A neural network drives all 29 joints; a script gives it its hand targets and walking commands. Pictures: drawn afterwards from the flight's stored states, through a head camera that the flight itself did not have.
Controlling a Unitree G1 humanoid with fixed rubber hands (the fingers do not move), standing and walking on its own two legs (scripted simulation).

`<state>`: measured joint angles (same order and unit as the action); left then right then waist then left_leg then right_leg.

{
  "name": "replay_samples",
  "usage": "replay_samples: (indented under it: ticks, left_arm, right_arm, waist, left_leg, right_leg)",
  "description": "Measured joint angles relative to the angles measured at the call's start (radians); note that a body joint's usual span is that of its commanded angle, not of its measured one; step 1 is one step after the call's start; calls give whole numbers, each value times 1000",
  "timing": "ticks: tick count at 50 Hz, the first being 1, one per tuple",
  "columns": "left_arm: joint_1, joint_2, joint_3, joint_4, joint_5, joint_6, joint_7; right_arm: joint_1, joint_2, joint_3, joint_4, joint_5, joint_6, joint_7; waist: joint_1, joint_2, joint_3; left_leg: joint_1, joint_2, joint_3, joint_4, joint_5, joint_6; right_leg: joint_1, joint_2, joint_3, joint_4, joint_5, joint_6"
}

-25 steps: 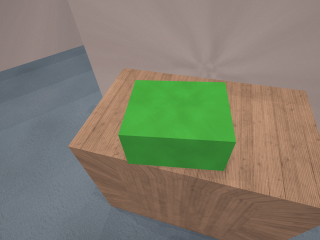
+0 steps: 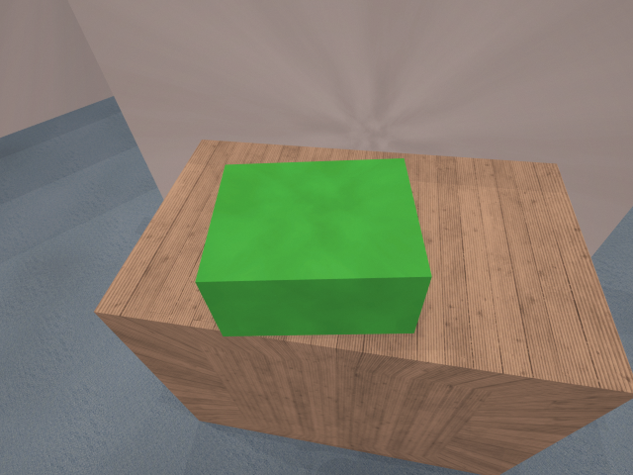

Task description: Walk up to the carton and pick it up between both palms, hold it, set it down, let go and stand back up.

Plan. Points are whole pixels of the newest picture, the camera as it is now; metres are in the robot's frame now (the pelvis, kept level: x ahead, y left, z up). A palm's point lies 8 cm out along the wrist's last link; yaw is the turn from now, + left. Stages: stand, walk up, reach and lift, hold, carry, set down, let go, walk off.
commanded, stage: walk up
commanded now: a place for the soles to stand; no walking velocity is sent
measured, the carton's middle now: (315, 245) +0.46 +0.04 -0.02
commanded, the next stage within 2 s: none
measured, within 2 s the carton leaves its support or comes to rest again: neither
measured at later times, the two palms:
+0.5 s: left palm out of the picture +0.06 +0.23 -0.13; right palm out of the picture +0.02 -0.25 -0.16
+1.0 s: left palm out of the picture +0.12 +0.21 -0.13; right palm out of the picture -0.01 -0.22 -0.14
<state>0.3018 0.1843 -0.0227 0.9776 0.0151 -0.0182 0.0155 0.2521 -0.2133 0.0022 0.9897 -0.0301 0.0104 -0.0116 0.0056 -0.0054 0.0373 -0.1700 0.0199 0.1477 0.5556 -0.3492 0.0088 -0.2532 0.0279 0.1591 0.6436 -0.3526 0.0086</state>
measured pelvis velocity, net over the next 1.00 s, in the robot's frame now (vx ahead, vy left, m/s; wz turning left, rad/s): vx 0.03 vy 0.01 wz -0.13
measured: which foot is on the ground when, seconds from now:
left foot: down 0.00-1.00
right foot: down 0.00-1.00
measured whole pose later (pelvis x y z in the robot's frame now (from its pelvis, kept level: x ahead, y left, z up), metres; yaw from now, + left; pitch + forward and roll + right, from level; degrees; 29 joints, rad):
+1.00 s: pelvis +0.03 +0.01 +0.00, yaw -8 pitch -3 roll +0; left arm 0.20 0.17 -0.05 0.98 0.01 0.00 0.02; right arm 0.32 -0.19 0.04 1.04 0.00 0.01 -0.01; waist -0.01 0.00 0.04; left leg -0.07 0.01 0.13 0.50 -0.38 0.03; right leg -0.25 0.04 0.04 0.57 -0.26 -0.02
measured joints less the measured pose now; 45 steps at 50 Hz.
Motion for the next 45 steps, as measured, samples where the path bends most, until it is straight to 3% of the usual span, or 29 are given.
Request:
replay_samples:
  ticks: [16, 20, 23, 26, 28, 31, 36, 38, 40, 45]
  left_arm:
    - [-2, 14, 0, -35, 3, 3, 11]
    - [1, 14, 2, -50, 7, 5, 16]
    - [3, 2, -2, -62, 3, -1, 14]
    - [3, -15, -5, -70, -6, -3, 13]
    - [10, -22, -6, -68, -5, 0, 15]
    - [10, -4, -6, -48, 2, 14, 15]
    - [-16, 26, 6, -45, 13, 33, 28]
    - [-25, 28, 9, -52, 12, 25, 27]
    - [-36, 29, 10, -53, 11, 14, 21]
    - [-69, -3, -9, -24, 0, 16, 11]
  right_arm:
    - [-12, -3, -1, -4, -3, 8, -3]
    - [-2, -11, -3, 7, -3, 19, -3]
    - [3, -27, -3, 7, -5, 33, 2]
    - [1, -48, -2, -4, -7, 39, 5]
    - [-10, -56, -2, -10, -6, 30, 5]
    - [-21, -36, 3, -16, 5, -6, 4]
    - [16, 3, 12, -6, 8, -22, -4]
    - [30, 11, 17, 4, 6, -12, -5]
    - [42, 14, 22, 10, 6, -6, -1]
    - [62, 9, 29, 30, 27, 10, 3]
  waist:
    - [-5, -4, 11]
    - [-4, 3, 13]
    - [-13, 30, 11]
    - [-6, 59, 17]
    - [4, 71, 25]
    - [-3, 37, 33]
    - [-10, -5, 31]
    - [-2, -18, 32]
    - [-1, -34, 38]
    - [-20, 0, 14]
  left_leg:
    - [2, 0, 67, 37, -37, 8]
    - [7, 17, 77, 69, -61, 2]
    - [-7, 38, 63, 103, -81, -6]
    - [-35, 11, -6, 135, -143, -2]
    - [-35, -10, -37, 118, -108, 10]
    - [-7, -38, -24, 46, -41, 36]
    - [38, -39, -16, -8, -32, 44]
    - [59, -33, -1, -15, -37, 39]
    - [70, -33, 12, 5, -54, 31]
    - [89, -5, -5, 10, -69, 16]
  right_leg:
    - [-42, 12, 65, 82, -35, 10]
    - [-39, 17, 47, 100, -33, 3]
    - [-33, 33, 33, 97, -50, -5]
    - [-32, 45, 30, 74, -39, -7]
    - [-27, 53, 45, 48, -21, 1]
    - [-29, 39, 70, 35, -4, 11]
    - [-77, 19, -37, 129, -129, -2]
    - [-72, 7, -74, 77, -69, -12]
    - [-48, -6, -88, -2, 103, -28]
    - [-10, 15, -110, -27, 69, -31]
